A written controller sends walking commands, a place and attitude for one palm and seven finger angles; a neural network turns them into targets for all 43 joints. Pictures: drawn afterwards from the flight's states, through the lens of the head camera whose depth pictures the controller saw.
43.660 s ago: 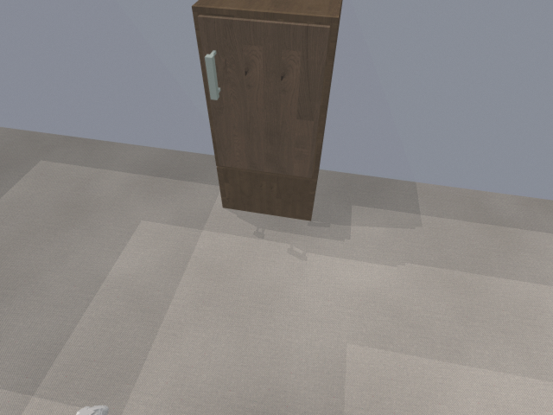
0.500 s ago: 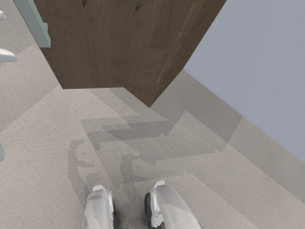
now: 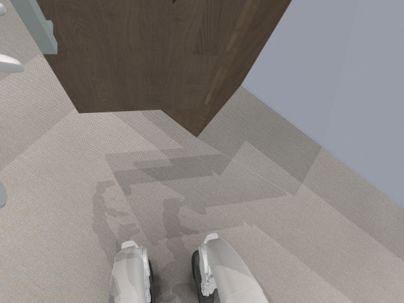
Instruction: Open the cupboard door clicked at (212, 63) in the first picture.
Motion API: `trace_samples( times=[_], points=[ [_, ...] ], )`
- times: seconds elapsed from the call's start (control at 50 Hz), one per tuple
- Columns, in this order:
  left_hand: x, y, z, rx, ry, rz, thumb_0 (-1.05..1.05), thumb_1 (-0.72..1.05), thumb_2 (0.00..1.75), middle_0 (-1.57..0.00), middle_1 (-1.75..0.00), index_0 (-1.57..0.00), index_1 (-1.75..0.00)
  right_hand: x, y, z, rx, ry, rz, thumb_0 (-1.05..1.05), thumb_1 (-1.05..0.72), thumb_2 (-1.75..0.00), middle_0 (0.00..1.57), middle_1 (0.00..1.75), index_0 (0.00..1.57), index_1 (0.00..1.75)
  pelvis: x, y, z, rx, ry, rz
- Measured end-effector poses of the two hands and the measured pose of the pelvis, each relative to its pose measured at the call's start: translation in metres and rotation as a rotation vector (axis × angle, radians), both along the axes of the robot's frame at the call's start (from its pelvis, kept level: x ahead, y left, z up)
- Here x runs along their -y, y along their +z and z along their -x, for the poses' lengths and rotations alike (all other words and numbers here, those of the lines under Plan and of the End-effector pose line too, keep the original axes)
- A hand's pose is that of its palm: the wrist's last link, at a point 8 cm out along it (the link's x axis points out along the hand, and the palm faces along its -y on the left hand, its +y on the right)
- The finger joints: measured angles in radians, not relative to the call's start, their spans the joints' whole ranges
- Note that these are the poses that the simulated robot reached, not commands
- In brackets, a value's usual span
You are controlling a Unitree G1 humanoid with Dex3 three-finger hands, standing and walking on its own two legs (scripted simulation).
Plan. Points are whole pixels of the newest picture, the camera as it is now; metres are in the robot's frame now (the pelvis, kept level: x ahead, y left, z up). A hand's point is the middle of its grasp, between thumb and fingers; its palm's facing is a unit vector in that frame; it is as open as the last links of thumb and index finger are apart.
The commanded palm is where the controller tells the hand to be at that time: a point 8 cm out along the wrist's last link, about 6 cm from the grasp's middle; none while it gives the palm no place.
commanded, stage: slide the fingers in behind the handle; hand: left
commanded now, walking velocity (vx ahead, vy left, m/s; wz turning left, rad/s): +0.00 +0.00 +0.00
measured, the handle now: (32, 4) +0.61 +0.22 +0.07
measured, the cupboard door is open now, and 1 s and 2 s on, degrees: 45 45 45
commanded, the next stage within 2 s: close the thumb around the handle in 1.38 s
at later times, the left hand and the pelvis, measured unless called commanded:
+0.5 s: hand (13, 25) +0.57 +0.24 +0.08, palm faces +0.04 -1.00 -0.02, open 13.9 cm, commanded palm +0.56 +0.25 +0.07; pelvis +0.00 +0.00 +0.00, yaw +0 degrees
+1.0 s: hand (40, 26) +0.57 +0.20 +0.08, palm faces +0.04 -1.00 -0.01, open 14.0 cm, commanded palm +0.55 +0.23 +0.07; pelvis +0.01 -0.01 +0.01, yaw +1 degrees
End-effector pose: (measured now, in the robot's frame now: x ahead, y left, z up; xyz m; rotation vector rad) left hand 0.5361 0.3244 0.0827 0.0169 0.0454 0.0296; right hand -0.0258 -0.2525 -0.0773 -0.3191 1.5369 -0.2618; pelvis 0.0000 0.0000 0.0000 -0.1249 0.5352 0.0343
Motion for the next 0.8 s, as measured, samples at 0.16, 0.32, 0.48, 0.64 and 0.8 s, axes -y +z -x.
trace_samples(
  times=[0.16,0.32,0.48,0.64,0.8],
  points=[
    [0.017,-0.001,-0.003,-0.01,0.003,0.007,-0.01,-0.5,0.3,-0.3,-1.2,-0.3,-1.2,0.0,0.004,0.007,0.001,-0.011,-0.003,0.0,-0.9,-0.9,0.2,0.3,0.21,0.3,0.0,0.003,0.001,0.009,-0.001,-0.004],
    [0.027,-0.001,-0.006,-0.001,0.017,0.006,-0.01,-0.5,0.3,-0.3,-1.2,-0.3,-1.2,0.003,0.005,0.009,0.008,-0.014,-0.003,0.0,-0.9,-0.9,0.2,0.3,0.21,0.3,0.001,0.003,0.0,0.011,-0.004,-0.01],
    [0.032,-0.003,-0.007,-0.009,0.008,-0.011,-0.01,-0.5,0.3,-0.3,-1.2,-0.31,-1.21,0.004,0.002,0.006,-0.004,-0.005,-0.01,0.0,-0.9,-0.9,0.2,0.3,0.21,0.3,0.003,0.002,0.0,0.005,0.001,-0.013],
    [0.04,-0.006,-0.008,0.0,0.011,-0.011,-0.01,-0.5,0.3,-0.3,-1.2,-0.3,-1.21,0.006,0.0,-0.002,0.005,0.003,-0.016,0.0,-0.9,-0.9,0.2,0.3,0.21,0.3,0.005,0.003,-0.003,0.003,0.004,-0.013],
    [0.057,-0.005,-0.008,-0.002,0.011,0.012,-0.01,-0.5,0.3,-0.3,-1.2,-0.3,-1.2,0.007,0.0,-0.009,0.029,0.002,-0.031,0.0,-0.91,-0.9,0.2,0.3,0.21,0.3,0.006,0.006,-0.006,0.014,0.002,-0.019]
  ],
)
